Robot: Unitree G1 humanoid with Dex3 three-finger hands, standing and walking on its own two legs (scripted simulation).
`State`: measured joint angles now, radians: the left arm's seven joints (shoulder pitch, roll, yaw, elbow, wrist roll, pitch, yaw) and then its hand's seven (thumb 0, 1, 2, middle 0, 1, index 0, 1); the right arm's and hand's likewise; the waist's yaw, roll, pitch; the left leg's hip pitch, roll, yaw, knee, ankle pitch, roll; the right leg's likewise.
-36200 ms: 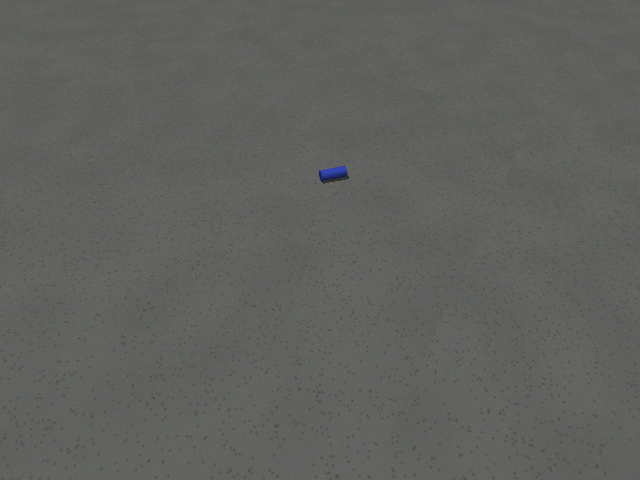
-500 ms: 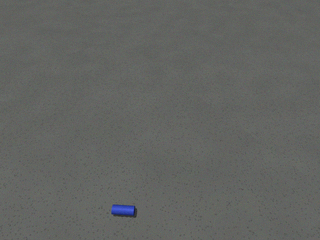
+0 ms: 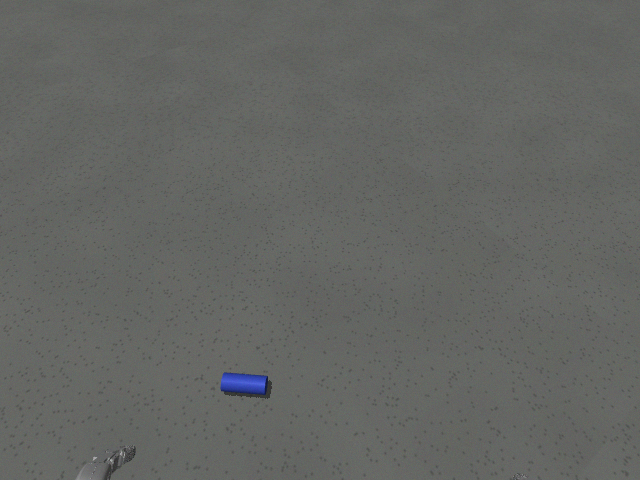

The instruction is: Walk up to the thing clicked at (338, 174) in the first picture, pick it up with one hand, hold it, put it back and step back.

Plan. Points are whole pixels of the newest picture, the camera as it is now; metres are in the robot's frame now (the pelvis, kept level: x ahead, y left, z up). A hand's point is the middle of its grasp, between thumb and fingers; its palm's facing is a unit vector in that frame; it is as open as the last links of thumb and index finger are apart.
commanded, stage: rise first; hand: left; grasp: from above
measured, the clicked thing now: (244, 383) +0.48 +0.22 -0.74
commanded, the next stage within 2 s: none
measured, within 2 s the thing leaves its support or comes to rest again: neither
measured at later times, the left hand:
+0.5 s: hand out of the picture +0.14 +0.26 -0.21, palm faces -0.15 -0.89 -0.42, open 14.0 cm
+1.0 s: hand out of the picture +0.17 +0.28 -0.31, palm faces -0.38 -0.71 -0.58, open 14.2 cm
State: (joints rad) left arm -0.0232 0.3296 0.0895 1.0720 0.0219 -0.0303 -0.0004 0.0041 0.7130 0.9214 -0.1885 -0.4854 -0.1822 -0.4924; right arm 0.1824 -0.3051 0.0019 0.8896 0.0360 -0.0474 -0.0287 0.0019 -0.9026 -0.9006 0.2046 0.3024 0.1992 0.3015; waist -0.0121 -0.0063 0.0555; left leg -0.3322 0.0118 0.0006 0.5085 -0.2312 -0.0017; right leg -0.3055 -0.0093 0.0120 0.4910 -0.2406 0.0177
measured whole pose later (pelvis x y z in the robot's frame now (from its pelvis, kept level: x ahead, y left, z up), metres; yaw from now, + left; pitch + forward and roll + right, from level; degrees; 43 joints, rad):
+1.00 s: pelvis -0.02 +0.01 -0.17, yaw +0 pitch +27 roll -2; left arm 0.09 0.41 0.10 0.54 0.45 0.05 0.01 -0.01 -0.55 0.97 -0.11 -1.03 -0.11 -1.03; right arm 0.14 -0.28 -0.02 0.55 0.00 -0.19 0.00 0.00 -0.91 -0.90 0.21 0.30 0.20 0.30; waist -0.04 0.01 -0.17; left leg -1.35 0.01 -0.04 1.50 -0.62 0.00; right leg -1.30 0.00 -0.01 1.47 -0.64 0.03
